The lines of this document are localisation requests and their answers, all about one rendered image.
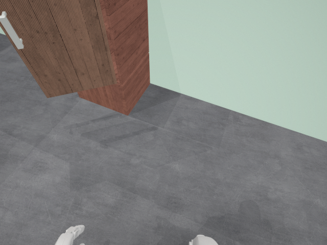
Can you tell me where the handle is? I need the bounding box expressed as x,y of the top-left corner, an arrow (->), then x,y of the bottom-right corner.
0,11 -> 24,49

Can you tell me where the robot left hand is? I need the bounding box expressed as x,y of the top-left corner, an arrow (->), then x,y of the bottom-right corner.
55,225 -> 85,245

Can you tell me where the cupboard door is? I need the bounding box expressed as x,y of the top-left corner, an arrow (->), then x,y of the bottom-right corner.
0,0 -> 117,98

